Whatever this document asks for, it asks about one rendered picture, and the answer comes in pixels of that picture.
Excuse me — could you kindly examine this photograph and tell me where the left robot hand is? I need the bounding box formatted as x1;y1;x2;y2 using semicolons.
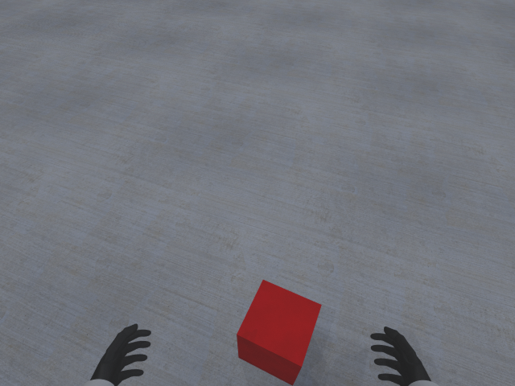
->
91;324;151;386

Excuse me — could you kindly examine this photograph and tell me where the carton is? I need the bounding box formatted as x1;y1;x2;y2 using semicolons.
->
237;280;322;386

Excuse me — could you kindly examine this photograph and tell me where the right robot hand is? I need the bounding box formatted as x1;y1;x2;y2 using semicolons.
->
370;326;431;386

